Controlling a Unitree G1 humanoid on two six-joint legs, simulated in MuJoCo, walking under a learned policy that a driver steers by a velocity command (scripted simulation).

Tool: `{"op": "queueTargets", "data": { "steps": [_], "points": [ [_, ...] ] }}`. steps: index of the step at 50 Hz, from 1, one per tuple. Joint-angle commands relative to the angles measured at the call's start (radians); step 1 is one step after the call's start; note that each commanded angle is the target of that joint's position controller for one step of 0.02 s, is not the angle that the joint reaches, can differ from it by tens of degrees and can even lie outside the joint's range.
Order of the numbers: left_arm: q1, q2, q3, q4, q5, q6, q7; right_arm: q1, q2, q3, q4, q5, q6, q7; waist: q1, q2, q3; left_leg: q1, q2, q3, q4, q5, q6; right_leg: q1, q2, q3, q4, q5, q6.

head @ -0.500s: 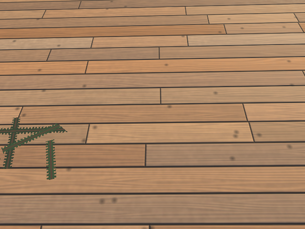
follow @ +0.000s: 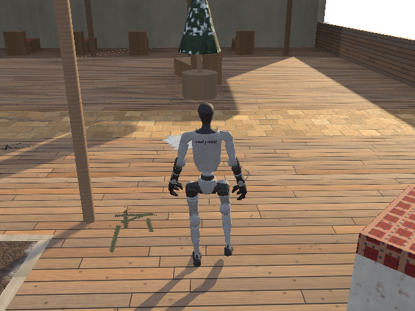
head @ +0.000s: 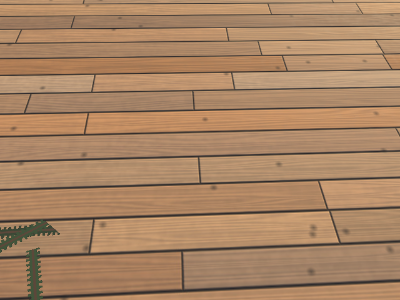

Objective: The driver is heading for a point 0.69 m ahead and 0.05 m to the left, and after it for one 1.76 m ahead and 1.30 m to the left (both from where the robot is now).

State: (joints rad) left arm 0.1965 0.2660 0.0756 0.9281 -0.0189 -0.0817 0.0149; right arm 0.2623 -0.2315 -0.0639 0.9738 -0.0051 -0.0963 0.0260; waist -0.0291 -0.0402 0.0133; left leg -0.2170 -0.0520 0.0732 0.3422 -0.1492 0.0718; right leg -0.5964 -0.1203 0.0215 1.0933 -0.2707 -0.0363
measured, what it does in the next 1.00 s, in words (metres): walks ahead: right foot, then left foot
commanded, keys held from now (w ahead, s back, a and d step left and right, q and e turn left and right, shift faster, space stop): w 0.56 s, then w+q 0.28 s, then q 0.16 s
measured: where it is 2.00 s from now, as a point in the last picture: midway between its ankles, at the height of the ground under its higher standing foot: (195, 241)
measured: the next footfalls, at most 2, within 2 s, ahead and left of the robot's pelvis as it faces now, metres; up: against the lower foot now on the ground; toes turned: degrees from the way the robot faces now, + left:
right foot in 0.32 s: +0.36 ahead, -0.16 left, +0.00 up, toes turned -3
left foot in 0.90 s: +0.67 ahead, +0.08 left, +0.00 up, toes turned +10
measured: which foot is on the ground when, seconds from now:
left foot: down 0.00-0.34, up 0.36-0.88, down 0.90-1.00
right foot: up 0.00-0.30, down 0.32-0.92, up 0.94-1.00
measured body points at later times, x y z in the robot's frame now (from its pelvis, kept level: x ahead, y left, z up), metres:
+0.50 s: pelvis +0.28 -0.08 +0.00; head +0.31 -0.09 +0.45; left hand +0.36 +0.19 -0.13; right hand +0.35 -0.35 -0.14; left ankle +0.23 +0.08 -0.65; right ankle +0.32 -0.16 -0.74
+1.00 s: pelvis +0.55 -0.01 -0.02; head +0.60 +0.01 +0.43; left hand +0.57 +0.27 -0.16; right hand +0.76 -0.24 -0.13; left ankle +0.63 +0.08 -0.74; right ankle +0.42 -0.17 -0.63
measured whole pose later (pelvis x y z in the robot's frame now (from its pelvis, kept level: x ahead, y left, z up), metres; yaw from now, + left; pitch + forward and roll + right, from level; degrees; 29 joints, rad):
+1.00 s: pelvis +0.55 -0.01 -0.02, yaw +11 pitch +2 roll -1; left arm 0.23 0.27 0.05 0.91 -0.01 -0.09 0.02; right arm 0.10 -0.28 -0.08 0.81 0.01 -0.06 0.04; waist 0.01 0.00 0.07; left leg -0.47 -0.06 0.02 0.56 -0.14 0.09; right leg -0.33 -0.02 0.01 1.23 -0.52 0.04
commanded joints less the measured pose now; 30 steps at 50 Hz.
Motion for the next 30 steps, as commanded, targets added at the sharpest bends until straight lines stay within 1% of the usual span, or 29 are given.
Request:
{"op": "queueTargets", "data": {
  "steps": [1,3,6,9,11,13,14,15,16,17,18,19,20,21,22,23,24,25,26,28,30],
  "points": [
    [0.018,0.051,0.016,-0.046,0.012,0.007,0.005,-0.015,-0.149,-0.027,-0.046,0.001,-0.018,-0.018,0.036,0.09,0.005,0.028,0.284,-0.232,-0.231,0.135,0.178,-0.092,-0.049,0.033,-0.117,0.141,0.024],
    [-0.044,0.042,0.013,-0.064,0.014,0.003,-0.001,0.01,-0.151,-0.026,-0.039,0.005,-0.012,-0.027,0.022,0.091,0.015,0.049,0.262,-0.184,-0.234,0.159,0.156,-0.104,-0.039,0.023,-0.241,0.257,0.032],
    [-0.15,0.023,0.002,-0.09,0.008,-0.003,-0.013,0.058,-0.158,-0.025,-0.024,0.014,-0.007,-0.033,-0.013,0.096,0.037,0.067,0.236,-0.127,-0.237,0.152,0.13,-0.06,-0.002,-0.015,-0.416,0.373,0.032],
    [-0.237,0.024,-0.006,-0.117,0.0,-0.006,-0.028,0.117,-0.167,-0.028,0.002,0.021,0.002,-0.034,-0.045,0.098,0.062,0.148,0.263,-0.124,-0.213,0.133,0.127,-0.064,0.019,-0.027,-0.507,0.365,0.028],
    [-0.272,0.033,-0.008,-0.138,-0.003,-0.011,-0.04,0.139,-0.172,-0.033,0.017,0.024,0.012,-0.036,-0.048,0.103,0.074,0.222,0.297,-0.133,-0.175,0.153,0.12,-0.081,0.025,-0.02,-0.547,0.311,0.01],
    [-0.258,0.056,-0.003,-0.146,-0.004,-0.017,-0.05,0.133,-0.185,-0.04,0.021,0.026,0.022,-0.04,-0.023,0.118,0.064,0.273,0.326,-0.142,-0.126,0.228,0.103,-0.042,0.039,-0.024,-0.576,0.236,-0.016],
    [-0.215,0.075,0.004,-0.139,-0.004,-0.02,-0.052,0.115,-0.193,-0.042,0.018,0.027,0.027,-0.041,0.007,0.131,0.038,0.283,0.326,-0.136,-0.078,0.34,0.091,0.03,0.06,-0.041,-0.586,0.201,-0.032],
    [-0.121,0.102,0.02,-0.113,-0.001,-0.022,-0.05,0.088,-0.194,-0.042,0.011,0.029,0.032,-0.042,0.064,0.134,-0.019,0.274,0.299,-0.107,0.032,0.507,0.072,0.171,0.095,-0.073,-0.608,0.197,-0.052],
    [0.052,0.153,0.046,-0.058,0.004,-0.022,-0.044,0.082,-0.167,-0.032,0.004,0.025,0.036,-0.042,0.135,0.11,-0.126,0.197,0.241,-0.064,0.236,0.558,0.042,0.415,0.102,-0.074,-0.598,0.217,-0.084],
    [0.232,0.237,0.067,-0.025,0.015,-0.018,-0.033,0.105,-0.124,-0.013,-0.02,0.002,0.034,-0.042,0.175,-0.044,-0.284,-0.024,0.171,-0.011,0.582,0.24,0.002,0.723,-0.108,0.178,-0.581,0.227,-0.152],
    [0.255,0.274,0.069,-0.005,0.015,-0.017,-0.044,0.221,0.002,0.021,-0.019,0.012,0.01,-0.03,0.1,-0.301,-0.388,-0.394,-0.012,-0.082,0.874,-0.41,-0.044,0.993,-0.285,0.657,-0.741,0.013,-0.302],
    [0.227,0.174,0.041,-0.018,0.007,-0.02,-0.046,0.142,-0.116,-0.004,-0.014,0.035,-0.012,-0.025,0.133,-0.172,-0.331,-0.506,0.045,-0.195,0.984,-0.426,-0.024,0.953,-0.253,0.661,-0.791,-0.09,-0.259],
    [0.142,0.134,0.028,-0.036,0.006,-0.023,-0.042,0.048,-0.155,-0.015,-0.043,0.052,-0.026,-0.022,0.124,-0.12,-0.201,-0.56,0.093,-0.173,0.989,-0.332,-0.006,0.828,-0.223,0.51,-0.8,-0.037,-0.214],
    [0.064,0.116,0.02,-0.053,0.014,-0.024,-0.042,0.004,-0.148,-0.015,-0.049,0.048,-0.027,-0.029,0.092,-0.028,-0.134,-0.519,0.145,-0.148,0.945,-0.236,-0.006,0.684,-0.188,0.4,-0.823,0.073,-0.196],
    [0.018,0.09,0.013,-0.059,0.023,-0.025,-0.044,-0.015,-0.141,-0.022,-0.049,0.033,-0.021,-0.035,0.065,-0.008,-0.081,-0.477,0.175,-0.142,0.885,-0.181,-0.01,0.566,-0.156,0.318,-0.852,0.152,-0.189],
    [0.003,0.07,0.006,-0.056,0.033,-0.028,-0.046,0.007,-0.126,-0.024,-0.046,0.029,-0.007,-0.036,0.034,-0.032,-0.073,-0.414,0.199,-0.151,0.85,-0.144,-0.01,0.499,-0.133,0.268,-0.88,0.187,-0.182],
    [0.008,0.064,0.004,-0.049,0.031,-0.03,-0.046,0.023,-0.106,-0.024,-0.041,0.029,0.005,-0.036,0.021,-0.039,-0.067,-0.386,0.205,-0.148,0.818,-0.13,-0.013,0.467,-0.12,0.237,-0.907,0.199,-0.186],
    [0.022,0.073,0.006,-0.041,0.027,-0.033,-0.044,0.027,-0.091,-0.023,-0.04,0.028,0.015,-0.038,0.013,-0.036,-0.054,-0.384,0.211,-0.141,0.785,-0.121,-0.02,0.445,-0.116,0.209,-0.928,0.219,-0.193],
    [0.036,0.089,0.01,-0.033,0.025,-0.035,-0.039,0.008,-0.087,-0.023,-0.047,0.025,0.021,-0.039,0.011,-0.029,-0.036,-0.406,0.215,-0.137,0.749,-0.092,-0.029,0.434,-0.115,0.187,-0.947,0.24,-0.199],
    [0.069,0.114,0.015,-0.02,0.024,-0.033,-0.026,-0.064,-0.092,-0.025,-0.072,0.015,0.026,-0.041,0.023,-0.007,-0.006,-0.475,0.219,-0.134,0.648,-0.003,-0.05,0.448,-0.117,0.157,-0.971,0.274,-0.203],
    [0.087,0.118,0.016,-0.012,0.027,-0.028,-0.014,-0.106,-0.083,-0.024,-0.082,0.016,0.026,-0.034,0.032,-0.011,0.005,-0.509,0.213,-0.133,0.55,0.108,-0.059,0.477,-0.106,0.094,-0.982,0.29,-0.183]
  ]
}}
